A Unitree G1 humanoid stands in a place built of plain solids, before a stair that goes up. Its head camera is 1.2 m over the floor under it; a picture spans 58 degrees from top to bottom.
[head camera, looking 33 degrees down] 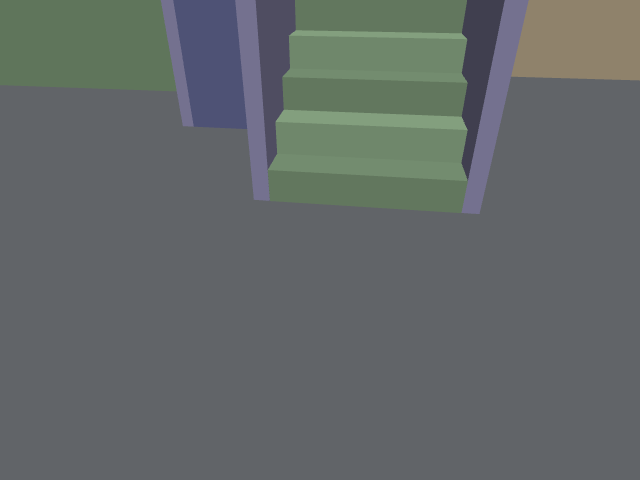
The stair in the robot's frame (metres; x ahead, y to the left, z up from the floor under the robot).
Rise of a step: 0.20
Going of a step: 0.25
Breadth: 1.10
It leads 8 degrees to the right of straight ahead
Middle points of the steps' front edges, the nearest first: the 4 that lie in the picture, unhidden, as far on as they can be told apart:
2.20 -0.25 0.20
2.44 -0.28 0.40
2.69 -0.31 0.60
2.93 -0.35 0.79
